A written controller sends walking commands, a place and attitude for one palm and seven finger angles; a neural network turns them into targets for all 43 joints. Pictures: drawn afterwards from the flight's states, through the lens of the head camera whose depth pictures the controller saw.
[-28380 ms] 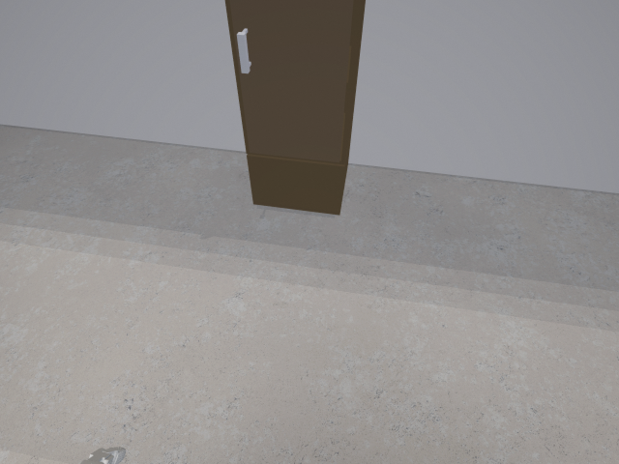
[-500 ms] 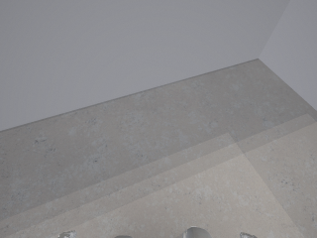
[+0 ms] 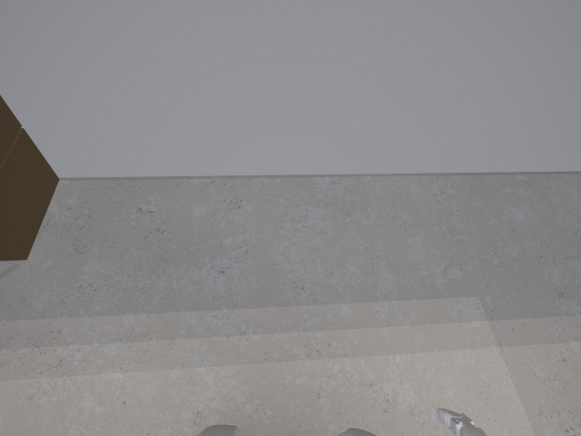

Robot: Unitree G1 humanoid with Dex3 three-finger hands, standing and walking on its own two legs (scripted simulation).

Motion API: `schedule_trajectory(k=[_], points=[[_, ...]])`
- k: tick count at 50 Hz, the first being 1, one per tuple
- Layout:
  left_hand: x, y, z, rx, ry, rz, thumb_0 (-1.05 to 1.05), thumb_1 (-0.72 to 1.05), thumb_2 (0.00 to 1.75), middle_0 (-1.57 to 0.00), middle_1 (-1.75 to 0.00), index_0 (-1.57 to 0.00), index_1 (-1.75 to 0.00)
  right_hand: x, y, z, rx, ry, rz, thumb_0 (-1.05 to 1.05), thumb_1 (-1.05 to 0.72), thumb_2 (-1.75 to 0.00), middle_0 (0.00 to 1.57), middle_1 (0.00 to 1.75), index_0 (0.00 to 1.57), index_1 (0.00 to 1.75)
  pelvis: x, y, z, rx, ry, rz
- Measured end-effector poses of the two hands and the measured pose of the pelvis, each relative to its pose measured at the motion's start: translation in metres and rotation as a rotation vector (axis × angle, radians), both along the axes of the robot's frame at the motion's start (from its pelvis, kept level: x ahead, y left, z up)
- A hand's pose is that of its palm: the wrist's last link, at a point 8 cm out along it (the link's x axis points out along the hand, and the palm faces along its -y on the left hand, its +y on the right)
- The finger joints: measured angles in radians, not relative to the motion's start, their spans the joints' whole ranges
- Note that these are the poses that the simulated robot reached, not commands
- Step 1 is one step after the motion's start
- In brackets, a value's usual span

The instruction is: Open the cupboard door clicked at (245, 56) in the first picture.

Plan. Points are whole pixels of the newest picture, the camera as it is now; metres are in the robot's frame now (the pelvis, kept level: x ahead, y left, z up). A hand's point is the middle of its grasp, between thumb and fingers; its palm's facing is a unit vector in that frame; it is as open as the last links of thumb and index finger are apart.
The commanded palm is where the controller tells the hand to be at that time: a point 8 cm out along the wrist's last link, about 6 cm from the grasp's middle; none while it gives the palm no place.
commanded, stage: turn to face it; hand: left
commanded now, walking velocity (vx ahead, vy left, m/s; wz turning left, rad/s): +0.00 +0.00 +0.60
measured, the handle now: out of the picture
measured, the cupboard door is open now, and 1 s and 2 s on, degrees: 52 52 52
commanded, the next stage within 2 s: take the last steps up to it in 1.58 s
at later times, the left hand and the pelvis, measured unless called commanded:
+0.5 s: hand out of the picture +0.04 +0.17 -0.14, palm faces +0.29 -0.93 -0.25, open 7.4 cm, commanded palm none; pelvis +0.02 -0.04 +0.02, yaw +18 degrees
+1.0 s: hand out of the picture +0.02 +0.17 -0.14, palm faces +0.56 -0.78 -0.29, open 7.4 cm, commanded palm none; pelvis +0.05 -0.06 +0.01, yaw +36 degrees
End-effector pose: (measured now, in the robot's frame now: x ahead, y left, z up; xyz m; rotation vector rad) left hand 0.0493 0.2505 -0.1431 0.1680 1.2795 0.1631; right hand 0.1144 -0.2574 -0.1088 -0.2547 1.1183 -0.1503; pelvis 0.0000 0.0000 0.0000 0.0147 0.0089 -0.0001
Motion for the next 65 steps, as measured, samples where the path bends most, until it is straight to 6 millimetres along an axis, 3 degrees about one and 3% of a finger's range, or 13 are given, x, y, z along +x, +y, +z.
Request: schedule_trajectory(k=[7, 13, 16, 19, 26, 33, 41, 45, 49, 54, 58, 62, 65], points=[[0.006, 0.008, 0.022, 0.029, -0.050, 0.072, 0.00, 0.91, 0.89, -0.20, -0.30, -0.20, -0.30, 0.000, 0.004, 0.005, -0.002, 0.054, 0.063, 0.00, -0.90, -0.90, 0.21, 0.29, 0.20, 0.30, 0.002, -0.008, 0.014, -0.025, 0.011, 0.076], [0.016, -0.005, 0.035, 0.076, -0.126, 0.107, 0.00, 0.91, 0.89, -0.20, -0.30, -0.20, -0.30, 0.002, -0.014, -0.011, 0.030, 0.111, 0.090, 0.00, -0.90, -0.90, 0.21, 0.30, 0.20, 0.30, 0.008, -0.030, 0.011, -0.021, 0.019, 0.150], [0.010, -0.015, 0.037, 0.105, -0.146, 0.129, 0.00, 0.91, 0.89, -0.20, -0.30, -0.20, -0.30, 0.010, -0.025, -0.023, 0.039, 0.128, 0.109, 0.01, -0.90, -0.90, 0.21, 0.30, 0.20, 0.30, 0.010, -0.040, 0.005, -0.009, 0.016, 0.189], [-0.004, -0.026, 0.040, 0.099, -0.125, 0.169, 0.00, 0.91, 0.89, -0.20, -0.30, -0.20, -0.30, 0.023, -0.028, -0.020, 0.037, 0.139, 0.137, 0.01, -0.90, -0.90, 0.20, 0.29, 0.20, 0.30, 0.012, -0.043, 0.010, 0.001, 0.001, 0.231], [-0.041, -0.040, 0.027, 0.034, -0.066, 0.276, 0.00, 0.90, 0.89, -0.20, -0.30, -0.21, -0.30, 0.068, -0.005, -0.004, 0.028, 0.108, 0.259, 0.01, -0.91, -0.90, 0.20, 0.29, 0.20, 0.30, 0.020, -0.041, 0.014, 0.025, -0.002, 0.331], [-0.080, -0.024, -0.001, 0.012, 0.002, 0.404, 0.00, 0.90, 0.89, -0.21, -0.30, -0.21, -0.30, 0.109, 0.032, -0.004, -0.013, 0.018, 0.404, 0.00, -0.91, -0.90, 0.20, 0.29, 0.20, 0.30, 0.021, -0.028, -0.002, 0.000, 0.009, 0.415], [-0.068, -0.017, 0.027, 0.066, -0.062, 0.474, 0.00, 0.91, 0.89, -0.20, -0.30, -0.20, -0.30, 0.115, 0.036, -0.003, -0.008, 0.084, 0.475, 0.00, -0.90, -0.90, 0.21, 0.29, 0.20, 0.30, 0.031, -0.039, 0.012, -0.026, 0.020, 0.503], [-0.058, -0.024, 0.034, 0.117, -0.120, 0.496, 0.00, 0.91, 0.89, -0.20, -0.30, -0.20, -0.30, 0.127, 0.027, -0.018, 0.016, 0.111, 0.493, 0.00, -0.90, -0.90, 0.21, 0.30, 0.20, 0.30, 0.044, -0.053, 0.005, -0.011, 0.025, 0.552], [-0.065, -0.041, 0.040, 0.132, -0.121, 0.541, 0.00, 0.91, 0.89, -0.20, -0.30, -0.20, -0.30, 0.145, 0.027, -0.022, 0.018, 0.132, 0.526, 0.01, -0.90, -0.90, 0.21, 0.29, 0.20, 0.30, 0.049, -0.058, 0.008, 0.000, 0.004, 0.610], [-0.081, -0.064, 0.038, 0.087, -0.083, 0.614, 0.00, 0.90, 0.89, -0.20, -0.30, -0.21, -0.30, 0.168, 0.046, -0.010, 0.019, 0.125, 0.591, 0.01, -0.91, -0.90, 0.20, 0.29, 0.20, 0.30, 0.057, -0.055, 0.015, 0.020, 0.003, 0.680], [-0.103, -0.075, 0.026, 0.042, -0.060, 0.687, 0.00, 0.90, 0.89, -0.21, -0.30, -0.21, -0.30, 0.187, 0.077, -0.003, 0.009, 0.097, 0.677, 0.01, -0.91, -0.90, 0.20, 0.29, 0.20, 0.30, 0.059, -0.048, 0.014, 0.020, 0.005, 0.733], [-0.133, -0.078, 0.002, -0.001, -0.021, 0.765, 0.00, 0.90, 0.89, -0.21, -0.30, -0.21, -0.30, 0.203, 0.114, -0.004, -0.003, 0.020, 0.765, 0.01, -0.91, -0.90, 0.20, 0.29, 0.20, 0.30, 0.055, -0.034, -0.001, -0.003, 0.003, 0.776], [-0.147, -0.076, -0.001, -0.007, 0.030, 0.801, 0.00, 0.90, 0.89, -0.21, -0.30, -0.21, -0.30, 0.204, 0.129, 0.002, -0.007, -0.008, 0.800, 0.00, -0.91, -0.90, 0.20, 0.29, 0.20, 0.30, 0.055, -0.032, 0.001, -0.003, -0.001, 0.788]])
